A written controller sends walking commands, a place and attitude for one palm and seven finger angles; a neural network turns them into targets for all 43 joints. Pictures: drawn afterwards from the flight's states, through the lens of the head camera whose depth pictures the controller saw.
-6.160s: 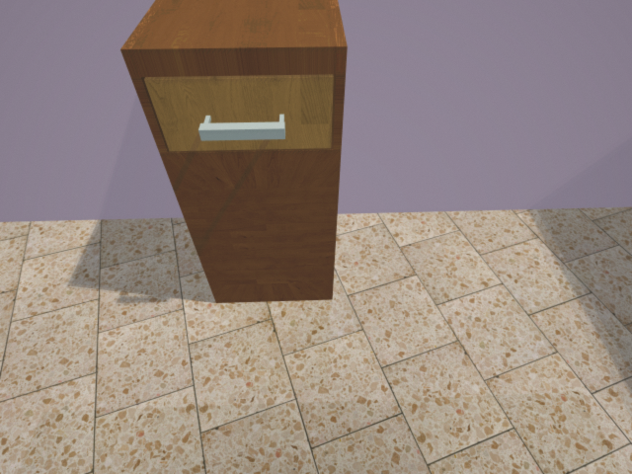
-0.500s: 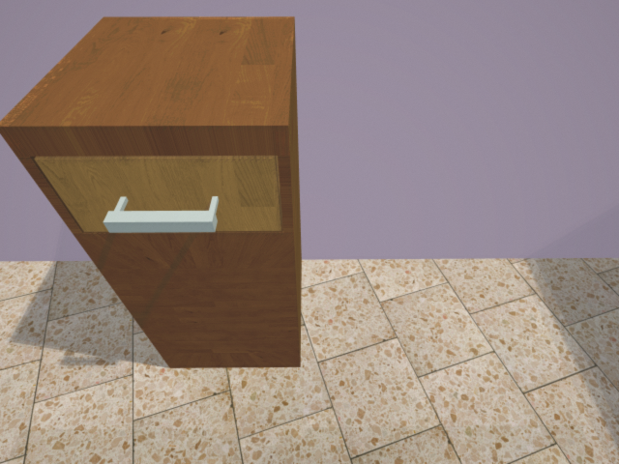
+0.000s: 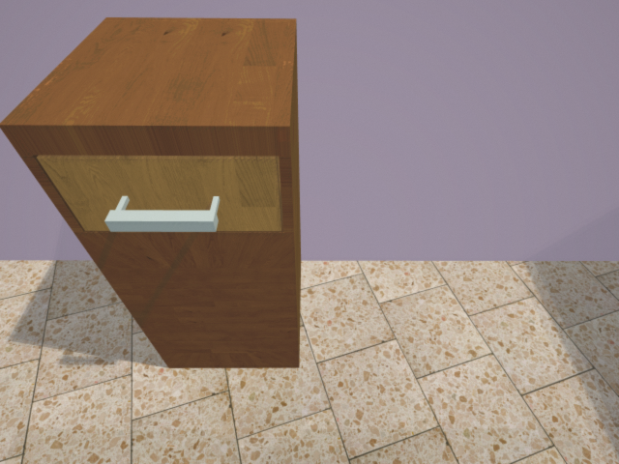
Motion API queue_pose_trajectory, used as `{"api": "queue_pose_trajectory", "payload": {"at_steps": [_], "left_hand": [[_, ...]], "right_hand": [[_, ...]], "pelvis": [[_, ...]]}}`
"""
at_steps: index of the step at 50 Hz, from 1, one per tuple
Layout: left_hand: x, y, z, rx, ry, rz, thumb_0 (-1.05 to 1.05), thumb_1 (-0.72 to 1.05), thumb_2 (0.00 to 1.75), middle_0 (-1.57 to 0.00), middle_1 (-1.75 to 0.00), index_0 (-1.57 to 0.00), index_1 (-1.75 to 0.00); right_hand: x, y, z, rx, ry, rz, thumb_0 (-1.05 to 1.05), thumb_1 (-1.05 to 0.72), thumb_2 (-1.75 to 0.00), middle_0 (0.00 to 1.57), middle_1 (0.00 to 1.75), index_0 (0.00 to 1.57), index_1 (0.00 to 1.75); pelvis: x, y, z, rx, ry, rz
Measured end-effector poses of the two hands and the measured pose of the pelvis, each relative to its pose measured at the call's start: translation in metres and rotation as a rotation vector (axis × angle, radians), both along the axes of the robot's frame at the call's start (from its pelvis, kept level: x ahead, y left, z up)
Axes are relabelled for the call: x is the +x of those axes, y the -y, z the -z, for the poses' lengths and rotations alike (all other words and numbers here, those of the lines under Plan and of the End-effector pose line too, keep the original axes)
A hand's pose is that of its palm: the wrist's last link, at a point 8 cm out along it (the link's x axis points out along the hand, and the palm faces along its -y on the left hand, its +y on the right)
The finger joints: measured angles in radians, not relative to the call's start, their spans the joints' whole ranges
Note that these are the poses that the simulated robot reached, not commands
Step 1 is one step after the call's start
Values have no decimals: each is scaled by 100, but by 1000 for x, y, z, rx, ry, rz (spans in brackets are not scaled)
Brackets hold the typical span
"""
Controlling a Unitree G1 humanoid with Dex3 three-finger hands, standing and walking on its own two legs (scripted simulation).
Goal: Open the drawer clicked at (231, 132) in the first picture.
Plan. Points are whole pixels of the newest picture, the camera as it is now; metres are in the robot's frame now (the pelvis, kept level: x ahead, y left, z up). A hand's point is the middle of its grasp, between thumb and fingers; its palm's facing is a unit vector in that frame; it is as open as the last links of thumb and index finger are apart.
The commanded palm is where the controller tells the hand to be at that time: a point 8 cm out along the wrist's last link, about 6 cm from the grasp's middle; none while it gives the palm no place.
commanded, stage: look again from close up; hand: left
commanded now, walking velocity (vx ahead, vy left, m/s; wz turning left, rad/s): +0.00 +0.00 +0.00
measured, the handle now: (166, 211) +0.50 +0.29 +0.01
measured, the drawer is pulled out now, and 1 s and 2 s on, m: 0.00 0.00 0.00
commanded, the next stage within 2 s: shuffle to correct the standing spot in 0.28 s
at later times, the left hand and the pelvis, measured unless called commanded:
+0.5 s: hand out of the picture -0.02 +0.17 -0.18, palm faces +0.06 -0.98 -0.19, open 7.3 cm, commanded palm none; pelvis -0.01 +0.00 +0.00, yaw +1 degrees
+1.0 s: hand out of the picture -0.02 +0.17 -0.18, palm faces +0.06 -0.99 -0.16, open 7.3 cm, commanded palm none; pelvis +0.01 +0.02 +0.00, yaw +1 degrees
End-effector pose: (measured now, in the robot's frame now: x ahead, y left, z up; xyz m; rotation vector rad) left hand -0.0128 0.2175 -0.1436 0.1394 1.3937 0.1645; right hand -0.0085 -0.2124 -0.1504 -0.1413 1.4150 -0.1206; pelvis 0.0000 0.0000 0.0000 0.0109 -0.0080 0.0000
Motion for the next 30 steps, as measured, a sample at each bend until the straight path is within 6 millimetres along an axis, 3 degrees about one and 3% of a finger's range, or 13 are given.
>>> {"api": "queue_pose_trajectory", "payload": {"at_steps": [22, 30], "left_hand": [[-11, 4, 2, -19, -18, -10, 0, 91, 90, -19, -30, -20, -30], [-15, -17, 5, 19, 15, -70, 0, 91, 90, -20, -30, -21, -30]], "right_hand": [[-9, -6, -1, 5, -15, 8, 0, -91, -90, 20, 30, 19, 29], [-1, -6, 5, -13, -21, -27, 0, -91, -90, 20, 30, 19, 29]], "pelvis": [[-3, -2, 0, -1, -3, -2], [-12, -13, 7, -4, -9, -42]]}}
